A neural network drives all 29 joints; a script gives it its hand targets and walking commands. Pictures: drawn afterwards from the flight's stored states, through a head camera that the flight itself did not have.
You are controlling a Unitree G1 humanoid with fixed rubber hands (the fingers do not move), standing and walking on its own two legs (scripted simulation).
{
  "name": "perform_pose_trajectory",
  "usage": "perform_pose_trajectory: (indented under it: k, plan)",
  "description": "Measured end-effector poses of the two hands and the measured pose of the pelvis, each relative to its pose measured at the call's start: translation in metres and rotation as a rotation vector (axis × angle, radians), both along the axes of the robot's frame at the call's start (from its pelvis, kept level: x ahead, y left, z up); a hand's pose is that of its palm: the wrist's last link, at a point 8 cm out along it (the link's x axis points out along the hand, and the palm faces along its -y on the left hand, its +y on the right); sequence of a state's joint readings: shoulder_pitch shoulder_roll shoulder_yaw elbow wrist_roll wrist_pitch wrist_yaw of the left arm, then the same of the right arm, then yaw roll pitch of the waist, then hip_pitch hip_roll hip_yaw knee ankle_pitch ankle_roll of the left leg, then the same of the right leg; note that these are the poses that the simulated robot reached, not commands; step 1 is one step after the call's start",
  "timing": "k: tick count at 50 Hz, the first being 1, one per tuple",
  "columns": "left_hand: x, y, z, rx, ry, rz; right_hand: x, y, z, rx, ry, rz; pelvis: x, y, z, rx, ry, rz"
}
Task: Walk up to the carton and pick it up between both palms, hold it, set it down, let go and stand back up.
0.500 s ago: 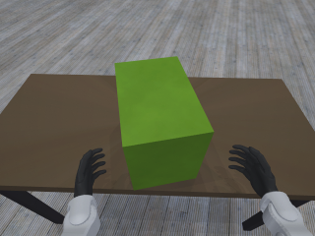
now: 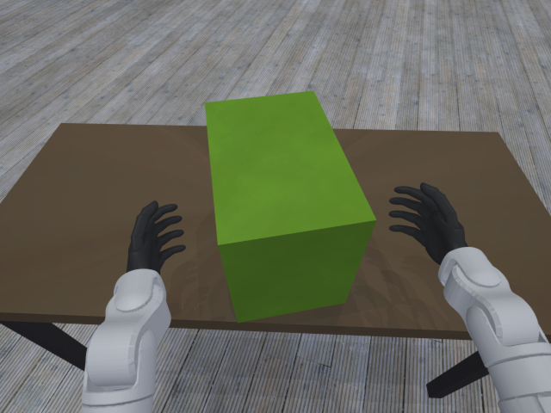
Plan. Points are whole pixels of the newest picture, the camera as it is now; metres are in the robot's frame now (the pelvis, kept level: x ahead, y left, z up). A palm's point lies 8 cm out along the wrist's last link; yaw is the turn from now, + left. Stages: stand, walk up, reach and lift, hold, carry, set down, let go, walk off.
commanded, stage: reach and lift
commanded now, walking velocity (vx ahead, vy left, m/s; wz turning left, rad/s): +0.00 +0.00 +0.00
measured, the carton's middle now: (276, 204) +0.44 +0.08 +0.03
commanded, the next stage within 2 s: none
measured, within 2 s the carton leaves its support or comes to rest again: neither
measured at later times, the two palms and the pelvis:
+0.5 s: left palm (143, 214) +0.32 +0.24 +0.14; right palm (427, 179) +0.43 -0.13 +0.14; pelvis +0.01 +0.00 +0.00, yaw +0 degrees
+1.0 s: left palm (134, 173) +0.36 +0.26 +0.17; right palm (410, 131) +0.48 -0.10 +0.18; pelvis +0.01 +0.01 +0.00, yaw +1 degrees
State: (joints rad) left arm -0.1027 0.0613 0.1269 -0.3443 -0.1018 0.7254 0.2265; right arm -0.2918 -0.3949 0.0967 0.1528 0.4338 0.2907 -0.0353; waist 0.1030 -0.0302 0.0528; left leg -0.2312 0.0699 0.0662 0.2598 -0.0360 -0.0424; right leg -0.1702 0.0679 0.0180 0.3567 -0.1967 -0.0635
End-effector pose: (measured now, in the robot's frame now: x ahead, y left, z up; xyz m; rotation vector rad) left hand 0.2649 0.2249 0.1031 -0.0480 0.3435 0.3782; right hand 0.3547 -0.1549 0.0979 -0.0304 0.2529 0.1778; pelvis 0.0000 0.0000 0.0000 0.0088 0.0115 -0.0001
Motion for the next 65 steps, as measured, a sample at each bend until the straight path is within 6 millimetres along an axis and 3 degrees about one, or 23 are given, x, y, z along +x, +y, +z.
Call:
perform_pose_trajectory:
  k: [34,47,56,65]
  plan:
    - [0.071,0.021,0.051,0.009,-0.037,0.021,0.095,0.035,0.058,-0.021,-0.025,0.062,0.011,0.002,-0.001,-0.009,0.075,0.012]
    - [0.090,0.031,0.066,0.015,-0.045,0.027,0.120,0.048,0.079,-0.018,-0.032,0.070,0.013,0.006,-0.002,-0.016,0.099,0.019]
    - [0.098,0.035,0.060,0.017,-0.026,0.032,0.132,0.059,0.080,-0.015,-0.015,0.069,0.012,0.009,-0.002,-0.021,0.106,0.027]
    - [0.088,0.033,0.023,0.009,0.000,0.037,0.127,0.066,0.043,-0.022,0.008,0.070,0.010,0.011,-0.002,-0.025,0.108,0.039]
